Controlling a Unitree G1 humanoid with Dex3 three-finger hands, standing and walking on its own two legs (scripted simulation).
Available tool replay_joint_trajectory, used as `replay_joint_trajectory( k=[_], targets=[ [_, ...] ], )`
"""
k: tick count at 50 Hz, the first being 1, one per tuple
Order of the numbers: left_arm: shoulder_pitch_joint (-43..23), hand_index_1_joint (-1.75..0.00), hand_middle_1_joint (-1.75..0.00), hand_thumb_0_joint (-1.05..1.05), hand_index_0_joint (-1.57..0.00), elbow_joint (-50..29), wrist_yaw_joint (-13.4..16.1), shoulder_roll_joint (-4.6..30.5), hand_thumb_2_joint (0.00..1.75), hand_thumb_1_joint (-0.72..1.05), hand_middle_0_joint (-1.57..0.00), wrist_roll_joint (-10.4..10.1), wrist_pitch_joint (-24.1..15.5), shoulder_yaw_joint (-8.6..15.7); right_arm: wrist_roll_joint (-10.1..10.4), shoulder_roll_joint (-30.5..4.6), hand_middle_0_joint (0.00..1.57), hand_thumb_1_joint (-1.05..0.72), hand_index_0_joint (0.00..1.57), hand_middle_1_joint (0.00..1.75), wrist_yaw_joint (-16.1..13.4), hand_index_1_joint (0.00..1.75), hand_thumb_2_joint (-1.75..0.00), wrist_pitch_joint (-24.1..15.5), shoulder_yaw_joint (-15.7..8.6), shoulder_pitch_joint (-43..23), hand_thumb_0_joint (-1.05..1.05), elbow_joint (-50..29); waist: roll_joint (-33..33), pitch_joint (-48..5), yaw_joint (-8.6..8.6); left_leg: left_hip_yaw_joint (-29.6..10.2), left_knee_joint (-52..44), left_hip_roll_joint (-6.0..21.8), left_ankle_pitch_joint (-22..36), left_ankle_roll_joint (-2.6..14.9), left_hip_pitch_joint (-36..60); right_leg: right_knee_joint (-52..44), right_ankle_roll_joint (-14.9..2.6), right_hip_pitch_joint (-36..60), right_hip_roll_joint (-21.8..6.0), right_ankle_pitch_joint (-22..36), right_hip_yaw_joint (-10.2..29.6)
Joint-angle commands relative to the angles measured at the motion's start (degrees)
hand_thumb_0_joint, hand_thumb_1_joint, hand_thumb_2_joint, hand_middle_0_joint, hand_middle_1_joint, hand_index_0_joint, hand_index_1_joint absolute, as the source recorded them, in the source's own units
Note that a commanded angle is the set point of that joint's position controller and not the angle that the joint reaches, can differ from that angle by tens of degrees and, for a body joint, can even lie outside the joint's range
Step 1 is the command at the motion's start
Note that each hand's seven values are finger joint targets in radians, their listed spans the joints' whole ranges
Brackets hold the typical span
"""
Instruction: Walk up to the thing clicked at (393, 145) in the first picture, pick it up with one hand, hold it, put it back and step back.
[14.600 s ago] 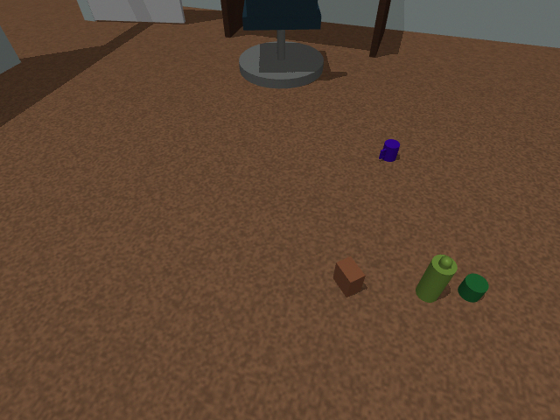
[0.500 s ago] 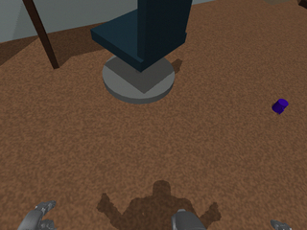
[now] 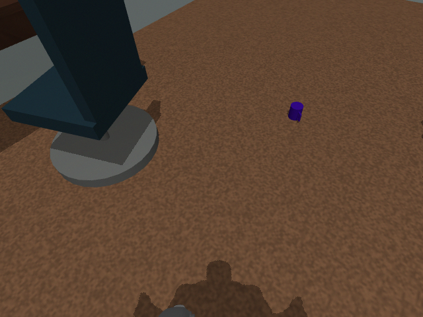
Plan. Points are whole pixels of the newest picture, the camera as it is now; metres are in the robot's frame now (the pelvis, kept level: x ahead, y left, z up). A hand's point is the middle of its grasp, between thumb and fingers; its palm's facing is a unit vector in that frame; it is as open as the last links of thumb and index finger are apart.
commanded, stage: walk up
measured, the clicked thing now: (296, 112) +1.44 -0.50 -0.71
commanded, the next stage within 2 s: stand in 1.82 s
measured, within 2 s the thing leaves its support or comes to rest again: neither
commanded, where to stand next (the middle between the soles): +0.08 +0.00 m, yaw -30 degrees
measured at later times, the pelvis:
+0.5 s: pelvis +0.01 -0.02 -0.02, yaw -17 degrees
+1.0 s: pelvis -0.01 +0.00 -0.02, yaw -27 degrees
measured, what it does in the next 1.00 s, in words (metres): steps on the spot, turning right: left foot, then right foot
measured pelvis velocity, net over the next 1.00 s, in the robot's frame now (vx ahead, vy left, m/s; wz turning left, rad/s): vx -0.01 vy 0.00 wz -0.47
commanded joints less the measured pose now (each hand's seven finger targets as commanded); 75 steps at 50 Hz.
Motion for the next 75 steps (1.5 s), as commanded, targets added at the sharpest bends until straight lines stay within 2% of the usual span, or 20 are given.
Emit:
replay_joint_trajectory(
  k=[1,3,5,6,12,20,21,22,23,24,27,36,40,45,47,49,53,57,62,75],
  targets=[
    [-3.1,-0.3,-0.3,0.0,-0.2,-6.3,2.1,14.3,0.9,0.9,-0.2,0.2,-2.0,4.1,-0.1,-10.3,0.2,-0.9,0.2,0.3,-2.0,0.3,-0.9,-2.0,-3.8,1.1,0.0,-5.0,-11.2,-4.1,-1.01,-0.6,-8.5,-3.3,4.3,1.55,7.5,-3.6,-10.4,-5.3,-11.5,34.5,13.4],
    [-5.8,-0.3,-0.3,0.0,-0.2,-7.1,2.7,12.4,0.9,0.9,-0.2,-0.8,-1.6,3.1,-1.0,-10.1,0.2,-0.9,0.2,0.3,-2.4,0.3,-0.9,-2.4,-4.3,6.0,0.0,-3.9,-7.5,-6.1,-4.74,-2.0,-18.8,-3.5,15.8,2.3,20.3,4.5,-6.35,-13.9,-8.9,27.4,11.1],
    [-1.8,-0.3,-0.3,0.0,-0.2,-7.1,3.5,8.7,0.9,0.9,-0.2,-1.2,-1.3,1.8,-1.6,-17.2,0.2,-0.9,0.2,0.3,-3.0,0.3,-0.9,-2.5,-6.2,5.5,0.0,-5.5,8.7,-8.4,-3.62,-30.0,-33.2,20.3,17.5,8.71,24.5,23.7,0.68,-22.1,3.6,-9.3,0.6],
    [1.8,-0.3,-0.3,0.0,-0.2,-4.7,4.2,13.4,0.9,0.9,-0.2,-0.6,-0.8,2.5,-0.3,-19.3,0.2,-0.9,0.2,0.3,-2.5,0.3,-0.9,-2.3,-6.9,2.1,0.0,-5.8,6.5,-9.3,-1.96,-34.2,-33.7,25.7,13.7,13.76,20.4,31.2,0.74,-18.6,0.0,-13.1,1.6],
    [1.2,-0.3,-0.3,0.0,-0.2,-1.1,1.5,12.2,0.9,0.9,-0.2,-0.7,-1.4,3.9,-1.5,-14.5,0.2,-0.9,0.2,0.3,-2.0,0.3,-0.9,-2.1,-5.2,-1.8,0.0,-6.4,6.8,-4.1,-1.56,-9.1,-28.8,13.2,13.7,11.04,14.7,23.7,0.97,-16.8,-4.5,-5.4,-1.8],
    [4.2,-0.3,-0.3,0.0,-0.2,1.3,2.8,11.0,0.9,0.9,-0.2,0.1,-3.0,4.2,-1.2,-13.8,0.2,-0.9,0.2,0.3,-0.8,0.3,-0.9,0.6,-4.7,-3.7,0.0,-8.1,7.4,-9.0,0.68,-0.6,-13.0,13.0,23.5,8.22,8.5,-1.1,0.01,0.4,-1.3,3.4,-11.0],
    [5.2,-0.3,-0.3,0.0,-0.2,1.7,3.3,12.8,0.9,0.9,-0.2,0.5,-3.6,5.0,-1.0,-11.4,0.2,-0.9,0.2,0.3,-0.7,0.3,-0.9,1.0,-3.9,-2.9,0.0,-8.0,1.6,-9.2,1.7,1.5,-4.6,10.9,17.7,5.88,4.3,-6.2,-1.02,4.1,-2.8,3.0,-5.5],
    [4.0,-0.3,-0.3,0.0,-0.2,0.6,3.8,18.4,0.9,0.9,-0.2,1.5,-4.3,6.3,-0.3,-7.6,0.2,-0.9,0.2,0.3,-0.7,0.3,-0.9,1.3,-2.8,-3.0,0.0,-9.3,-14.0,-6.3,1.5,4.2,7.9,3.8,5.1,1.75,-9.5,-11.1,-6.01,7.2,-14.8,7.0,17.7],
    [2.5,-0.3,-0.3,0.0,-0.2,-0.7,4.1,21.4,0.9,0.9,-0.2,1.4,-4.3,6.4,0.0,-9.2,0.2,-0.9,0.2,0.3,-1.7,0.3,-0.9,1.8,-3.1,-8.4,0.0,-10.5,-14.6,-5.2,2.71,-1.1,10.7,0.4,-11.8,0.06,-11.9,-12.4,-15.45,1.6,-24.3,16.8,31.2],
    [1.0,-0.3,-0.3,0.0,-0.2,-1.0,4.3,20.5,0.9,0.9,-0.2,1.0,-4.3,6.0,-0.3,-11.6,0.2,-0.9,0.2,0.3,-2.2,0.3,-0.9,1.9,-3.9,-8.9,0.0,-9.0,-10.9,-4.5,2.0,-4.4,14.4,2.2,-12.4,-0.21,-10.0,-10.6,-17.04,-1.0,-24.9,21.5,29.9],
    [-3.4,-0.3,-0.3,0.0,-0.2,-0.9,5.0,16.4,0.9,0.9,-0.2,0.4,-4.5,4.4,0.5,-11.1,0.2,-0.9,0.2,0.3,-2.1,0.3,-0.9,1.5,-3.4,-3.2,0.0,-3.9,-10.6,-5.2,-1.49,-3.3,11.2,2.0,-3.2,0.45,-6.0,-3.7,-11.07,-0.6,-15.8,31.5,16.4],
    [-5.6,-0.3,-0.3,0.0,-0.2,-1.2,4.9,15.2,0.9,0.9,-0.2,0.0,-3.8,3.4,-0.6,-9.8,0.2,-0.9,0.2,0.3,-1.9,0.3,-0.9,-0.3,-3.5,0.5,0.0,-0.1,-12.1,-9.3,-3.16,0.3,-14.8,-3.6,4.7,1.7,12.8,4.5,-8.75,-7.5,-10.7,26.4,12.2],
    [-5.8,-0.3,-0.3,0.0,-0.2,0.6,5.5,13.8,0.9,0.9,-0.2,-0.2,-3.7,2.6,-1.2,-17.9,0.2,-0.9,0.2,0.3,-1.5,0.3,-0.9,-1.5,-5.4,-5.3,0.0,-1.1,6.8,-6.1,-1.78,-31.4,-27.6,23.2,16.2,18.66,11.3,25.2,0.85,-15.7,-2.6,-14.3,0.8],
    [0.0,-0.3,-0.3,0.0,-0.2,6.3,3.4,10.5,0.9,0.9,-0.2,-0.4,-4.9,3.1,-1.5,-14.1,0.2,-0.9,0.2,0.3,-1.4,0.3,-0.9,-0.6,-3.0,-10.1,0.0,0.0,8.2,-5.0,2.19,-8.1,-17.7,8.0,16.1,7.07,4.8,0.4,-0.77,0.8,-0.6,2.4,-7.6],
    [0.1,-0.3,-0.3,0.0,-0.2,6.7,4.1,13.9,0.9,0.9,-0.2,0.9,-5.5,4.2,-1.2,-9.3,0.2,-0.9,0.2,0.3,-1.2,0.3,-0.9,0.2,-1.4,-6.4,0.0,0.0,-1.8,-6.5,1.68,-4.6,-6.7,4.4,8.6,3.14,-4.1,-6.9,-3.48,9.5,-7.2,2.6,8.9],
    [-5.4,-0.3,-0.3,0.0,-0.2,5.2,4.2,18.0,0.9,0.9,-0.2,0.9,-5.8,3.9,-1.0,-10.7,0.2,-0.9,0.2,0.3,-2.0,0.3,-0.9,0.7,-2.2,-8.6,0.0,0.9,-8.1,-4.3,0.4,-4.2,-0.3,0.7,-8.9,1.13,1.5,-11.9,-13.81,-5.0,-21.5,2.1,29.6],
    [-12.2,-0.3,-0.3,0.0,-0.2,6.2,4.0,14.4,0.9,0.9,-0.2,0.4,-5.4,2.3,-0.3,-9.2,0.2,-0.9,0.2,0.3,-1.4,0.3,-0.9,-0.3,-2.1,-2.3,0.0,6.1,-9.5,-4.7,-4.11,-2.6,-15.9,0.1,5.2,2.63,13.0,-7.1,-6.87,-10.0,-12.5,3.9,13.7],
    [-7.4,-0.3,-0.3,0.0,-0.2,10.4,3.5,11.0,0.9,0.9,-0.2,-0.2,-4.8,1.2,-1.2,-12.9,0.2,-0.9,0.2,0.3,-0.7,0.3,-0.9,-0.7,-2.1,-9.6,0.0,5.9,0.2,-3.5,0.76,-16.9,-30.2,10.7,-9.2,8.24,7.0,0.3,-1.15,-3.9,-2.9,-3.6,0.3],
    [-11.3,-0.3,-0.3,0.0,-0.2,12.5,3.3,13.6,0.9,0.9,-0.2,-0.3,-5.5,1.4,-0.9,-9.8,0.2,-0.9,0.2,0.3,-0.6,0.3,-0.9,0.0,-0.8,-8.8,0.0,9.3,-4.6,-1.4,-1.8,-3.7,-20.5,0.2,0.2,1.86,11.0,-14.2,-5.13,-7.3,-11.4,-5.2,17.3],
    [-14.2,-0.3,-0.3,0.0,-0.2,17.9,3.7,10.2,0.9,0.9,-0.2,-1.1,-4.9,-0.5,-0.1,-9.8,0.2,-0.9,0.2,0.3,-1.0,0.3,-0.9,-0.1,-0.6,-13.5,0.0,14.0,-3.3,-7.5,-1.06,-3.4,-29.4,3.9,15.7,2.51,20.4,-11.2,-1.3,1.5,-8.2,23.1,6.9]
  ],
)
